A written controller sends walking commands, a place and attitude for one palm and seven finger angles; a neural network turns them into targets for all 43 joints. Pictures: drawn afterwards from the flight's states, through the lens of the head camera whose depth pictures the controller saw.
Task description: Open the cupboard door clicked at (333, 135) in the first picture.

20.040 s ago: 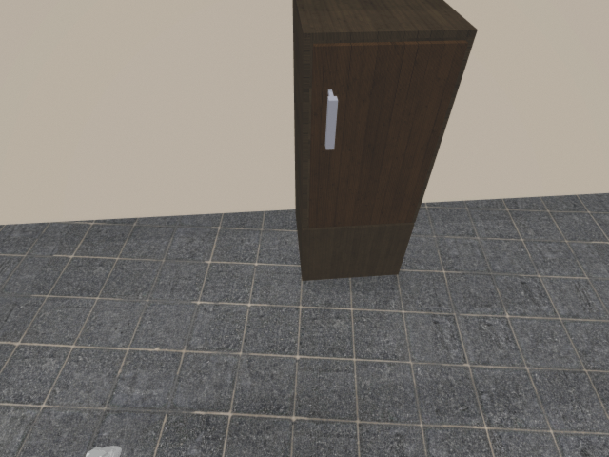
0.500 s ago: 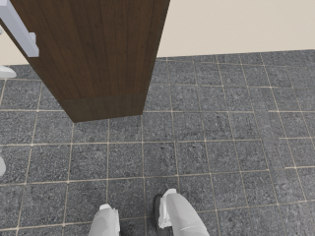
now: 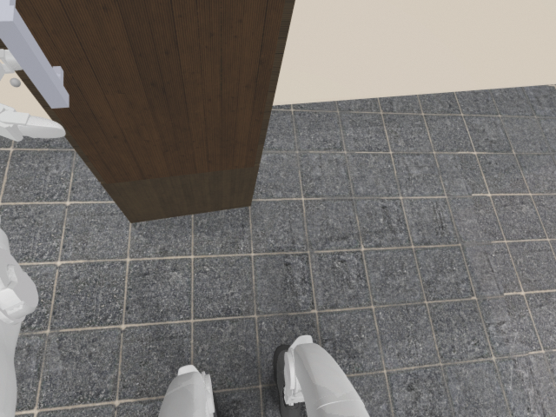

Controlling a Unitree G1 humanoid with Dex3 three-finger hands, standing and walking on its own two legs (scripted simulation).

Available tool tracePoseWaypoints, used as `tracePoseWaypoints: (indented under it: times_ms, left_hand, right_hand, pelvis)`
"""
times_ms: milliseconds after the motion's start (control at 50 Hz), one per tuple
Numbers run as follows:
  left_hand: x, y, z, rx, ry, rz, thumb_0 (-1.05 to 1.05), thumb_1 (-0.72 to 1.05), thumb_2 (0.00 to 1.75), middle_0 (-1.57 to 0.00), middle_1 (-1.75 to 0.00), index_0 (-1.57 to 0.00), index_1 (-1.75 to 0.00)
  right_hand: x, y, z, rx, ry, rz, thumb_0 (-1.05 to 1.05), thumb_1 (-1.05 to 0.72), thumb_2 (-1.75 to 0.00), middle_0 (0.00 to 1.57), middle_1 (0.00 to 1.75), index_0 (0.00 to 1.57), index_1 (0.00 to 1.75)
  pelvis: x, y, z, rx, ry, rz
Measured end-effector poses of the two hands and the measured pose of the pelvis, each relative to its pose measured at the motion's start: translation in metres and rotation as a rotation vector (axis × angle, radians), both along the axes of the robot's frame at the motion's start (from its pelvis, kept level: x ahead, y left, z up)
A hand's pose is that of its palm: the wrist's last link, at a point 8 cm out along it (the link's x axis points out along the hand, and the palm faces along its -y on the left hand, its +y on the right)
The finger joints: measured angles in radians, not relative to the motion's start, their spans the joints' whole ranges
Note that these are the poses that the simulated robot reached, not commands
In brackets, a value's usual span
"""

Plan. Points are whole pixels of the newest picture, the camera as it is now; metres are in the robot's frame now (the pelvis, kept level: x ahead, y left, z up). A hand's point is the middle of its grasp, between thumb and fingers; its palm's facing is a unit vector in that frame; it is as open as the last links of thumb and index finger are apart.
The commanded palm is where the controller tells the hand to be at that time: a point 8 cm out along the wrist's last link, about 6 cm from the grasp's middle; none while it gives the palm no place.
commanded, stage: slide the fingers in behind the handle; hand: left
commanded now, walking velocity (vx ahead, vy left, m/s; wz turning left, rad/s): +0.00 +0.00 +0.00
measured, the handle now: (35, 51) +0.59 +0.24 +0.07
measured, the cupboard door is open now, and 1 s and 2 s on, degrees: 0 0 0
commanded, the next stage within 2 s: close the thumb around the handle in 1.00 s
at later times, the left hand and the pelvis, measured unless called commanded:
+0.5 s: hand (47, 86) +0.53 +0.22 +0.07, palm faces +0.06 -1.00 -0.02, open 14.0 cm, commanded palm +0.51 +0.26 +0.07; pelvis +0.01 -0.01 +0.00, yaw +1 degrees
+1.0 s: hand (49, 84) +0.53 +0.22 +0.07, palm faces +0.07 -1.00 -0.02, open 14.0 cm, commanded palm +0.51 +0.26 +0.07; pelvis +0.00 -0.01 +0.00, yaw +0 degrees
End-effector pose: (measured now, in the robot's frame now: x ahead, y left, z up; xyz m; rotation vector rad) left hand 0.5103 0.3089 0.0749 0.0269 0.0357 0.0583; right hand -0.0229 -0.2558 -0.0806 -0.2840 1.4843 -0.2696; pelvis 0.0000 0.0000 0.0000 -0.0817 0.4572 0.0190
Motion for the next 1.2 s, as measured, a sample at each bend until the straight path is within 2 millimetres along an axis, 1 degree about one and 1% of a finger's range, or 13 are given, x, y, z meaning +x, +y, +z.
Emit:
tracePoseWaypoints:
  times_ms: [280, 500, 580, 660, 780, 940, 1140, 1200]
  left_hand:
    - [-0.005, -0.014, -0.002, -0.009, -0.009, 0.002, -0.01, -0.50, 0.30, -0.30, -1.20, -0.30, -1.20]
    - [-0.004, -0.033, -0.001, -0.006, -0.012, -0.002, -0.01, -0.50, 0.30, -0.30, -1.20, -0.30, -1.20]
    - [-0.002, -0.040, -0.003, -0.011, -0.010, 0.001, -0.01, -0.50, 0.30, -0.30, -1.20, -0.30, -1.20]
    - [0.001, -0.041, -0.004, -0.006, -0.007, 0.011, -0.01, -0.50, 0.30, -0.30, -1.20, -0.30, -1.20]
    - [0.005, -0.039, -0.005, -0.002, -0.005, 0.015, -0.01, -0.50, 0.30, -0.30, -1.20, -0.30, -1.20]
    - [0.002, -0.035, -0.003, -0.003, -0.014, 0.010, -0.01, -0.50, 0.30, -0.30, -1.20, -0.30, -1.20]
    - [-0.005, -0.038, -0.001, -0.007, -0.012, 0.005, -0.01, -0.50, 0.30, -0.30, -1.20, -0.30, -1.20]
    - [-0.004, -0.038, -0.002, -0.008, -0.010, 0.007, -0.01, -0.47, 0.31, -0.30, -1.21, -0.30, -1.20]
  right_hand:
    - [0.016, -0.003, 0.000, 0.009, -0.022, 0.015, 0.00, -0.91, -0.90, 0.21, 0.30, 0.20, 0.30]
    - [0.027, -0.007, -0.003, 0.016, -0.054, 0.030, 0.00, -0.91, -0.90, 0.20, 0.30, 0.20, 0.30]
    - [0.027, -0.008, -0.005, 0.019, -0.059, 0.031, 0.00, -0.91, -0.90, 0.20, 0.30, 0.20, 0.30]
    - [0.024, -0.009, -0.007, 0.020, -0.058, 0.026, 0.00, -0.91, -0.90, 0.20, 0.30, 0.20, 0.30]
    - [0.015, -0.010, -0.009, 0.019, -0.038, 0.018, 0.00, -0.91, -0.90, 0.20, 0.30, 0.20, 0.30]
    - [0.007, -0.010, -0.007, 0.020, -0.015, 0.007, 0.00, -0.91, -0.90, 0.20, 0.30, 0.20, 0.30]
    - [0.011, -0.009, -0.004, 0.016, -0.034, 0.020, 0.00, -0.91, -0.90, 0.20, 0.30, 0.20, 0.30]
    - [0.014, -0.009, -0.004, 0.013, -0.043, 0.027, 0.00, -0.91, -0.90, 0.20, 0.30, 0.20, 0.30]
  pelvis:
    - [0.007, -0.001, 0.004, 0.005, -0.013, 0.003]
    - [0.008, -0.005, 0.005, 0.011, -0.022, 0.009]
    - [0.007, -0.007, 0.003, 0.013, -0.019, 0.008]
    - [0.005, -0.008, 0.002, 0.015, -0.014, 0.005]
    - [0.003, -0.009, -0.001, 0.016, -0.006, 0.002]
    - [0.003, -0.008, 0.000, 0.015, -0.003, -0.001]
    - [0.004, -0.006, 0.003, 0.014, -0.019, 0.006]
    - [0.003, -0.006, 0.003, 0.014, -0.020, 0.008]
